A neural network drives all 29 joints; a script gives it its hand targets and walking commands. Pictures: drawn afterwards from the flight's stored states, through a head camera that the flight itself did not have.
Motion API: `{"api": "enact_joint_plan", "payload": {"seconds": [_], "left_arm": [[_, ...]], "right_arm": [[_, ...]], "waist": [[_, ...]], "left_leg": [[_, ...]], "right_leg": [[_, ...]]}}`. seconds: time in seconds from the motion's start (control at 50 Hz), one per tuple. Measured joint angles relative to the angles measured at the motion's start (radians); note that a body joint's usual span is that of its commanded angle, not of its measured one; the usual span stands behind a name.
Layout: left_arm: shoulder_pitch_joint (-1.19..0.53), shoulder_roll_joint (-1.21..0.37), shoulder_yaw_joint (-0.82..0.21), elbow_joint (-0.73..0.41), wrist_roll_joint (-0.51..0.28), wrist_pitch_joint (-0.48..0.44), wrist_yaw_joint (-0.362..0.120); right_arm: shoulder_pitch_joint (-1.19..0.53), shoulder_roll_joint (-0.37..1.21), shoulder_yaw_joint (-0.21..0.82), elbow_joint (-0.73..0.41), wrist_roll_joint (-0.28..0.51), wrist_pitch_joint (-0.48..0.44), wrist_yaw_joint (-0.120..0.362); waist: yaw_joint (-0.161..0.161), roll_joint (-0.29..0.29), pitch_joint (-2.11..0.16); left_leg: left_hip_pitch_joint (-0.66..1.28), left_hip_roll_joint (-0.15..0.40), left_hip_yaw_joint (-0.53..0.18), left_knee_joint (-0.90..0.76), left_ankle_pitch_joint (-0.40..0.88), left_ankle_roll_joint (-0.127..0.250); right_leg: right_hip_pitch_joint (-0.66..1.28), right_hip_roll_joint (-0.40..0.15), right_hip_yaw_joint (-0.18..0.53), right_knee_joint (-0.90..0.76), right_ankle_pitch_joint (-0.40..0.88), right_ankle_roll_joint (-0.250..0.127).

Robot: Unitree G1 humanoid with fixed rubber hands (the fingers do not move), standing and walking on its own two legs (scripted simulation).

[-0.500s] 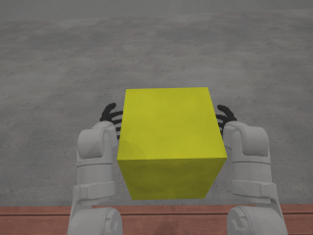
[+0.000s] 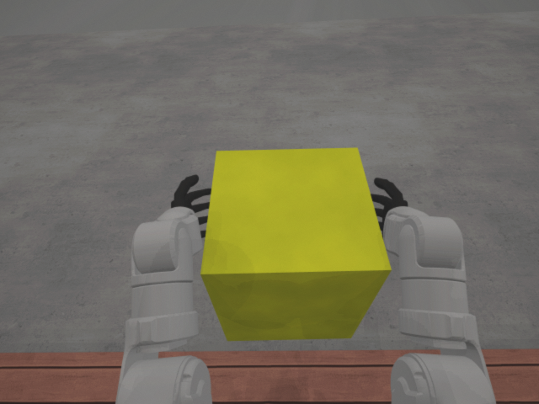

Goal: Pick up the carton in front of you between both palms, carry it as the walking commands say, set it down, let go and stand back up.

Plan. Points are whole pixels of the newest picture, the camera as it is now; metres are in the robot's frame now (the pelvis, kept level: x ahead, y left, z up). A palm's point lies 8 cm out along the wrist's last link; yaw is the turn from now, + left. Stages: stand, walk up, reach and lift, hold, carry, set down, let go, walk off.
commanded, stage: carry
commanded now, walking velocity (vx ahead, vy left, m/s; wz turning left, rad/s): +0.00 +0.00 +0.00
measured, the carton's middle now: (288, 250) +0.34 +0.00 +0.05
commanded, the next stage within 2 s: none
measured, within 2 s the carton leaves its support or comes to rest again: neither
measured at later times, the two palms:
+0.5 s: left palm (190, 222) +0.34 +0.14 +0.13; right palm (399, 221) +0.34 -0.16 +0.12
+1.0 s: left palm (168, 197) +0.39 +0.18 +0.13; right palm (361, 188) +0.40 -0.12 +0.13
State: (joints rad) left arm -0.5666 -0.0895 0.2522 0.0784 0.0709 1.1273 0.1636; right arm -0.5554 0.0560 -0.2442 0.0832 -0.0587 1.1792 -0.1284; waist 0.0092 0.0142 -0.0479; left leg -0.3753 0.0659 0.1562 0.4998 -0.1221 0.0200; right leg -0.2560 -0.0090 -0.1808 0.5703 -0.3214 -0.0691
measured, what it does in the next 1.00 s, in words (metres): shifts its weight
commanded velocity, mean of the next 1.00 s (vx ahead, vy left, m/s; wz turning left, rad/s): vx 0.20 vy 0.00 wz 0.00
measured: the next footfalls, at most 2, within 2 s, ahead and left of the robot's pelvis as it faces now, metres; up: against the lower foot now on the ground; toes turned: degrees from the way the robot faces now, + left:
left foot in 1.04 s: +0.16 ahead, +0.12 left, +0.00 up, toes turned +7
right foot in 1.52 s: +0.44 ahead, -0.03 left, +0.00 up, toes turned -3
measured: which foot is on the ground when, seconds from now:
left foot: down 0.00-0.76, up 0.78-1.00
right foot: down 0.00-1.00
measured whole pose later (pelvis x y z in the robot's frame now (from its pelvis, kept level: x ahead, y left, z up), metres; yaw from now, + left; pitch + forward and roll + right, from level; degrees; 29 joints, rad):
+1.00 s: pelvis +0.06 +0.02 +0.00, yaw +0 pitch +3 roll +0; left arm -0.57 -0.08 0.20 0.08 0.06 1.12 0.17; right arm -0.53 0.06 -0.28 0.03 -0.06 1.18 -0.13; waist 0.07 -0.02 -0.11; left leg -0.48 0.03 0.10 0.73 -0.37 0.06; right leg -0.21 -0.02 -0.17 0.53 -0.38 -0.05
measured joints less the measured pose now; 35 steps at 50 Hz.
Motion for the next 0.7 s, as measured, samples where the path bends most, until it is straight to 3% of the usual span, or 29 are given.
{"api": "enact_joint_plan", "payload": {"seconds": [0.7], "left_arm": [[0.019,0.001,-0.005,-0.021,-0.003,0.005,0.000]], "right_arm": [[0.012,0.012,-0.003,-0.012,-0.003,0.001,-0.001]], "waist": [[0.002,-0.016,0.003]], "left_leg": [[-0.001,0.013,-0.007,0.011,-0.005,-0.015]], "right_leg": [[0.003,0.013,-0.005,0.003,-0.006,-0.016]]}}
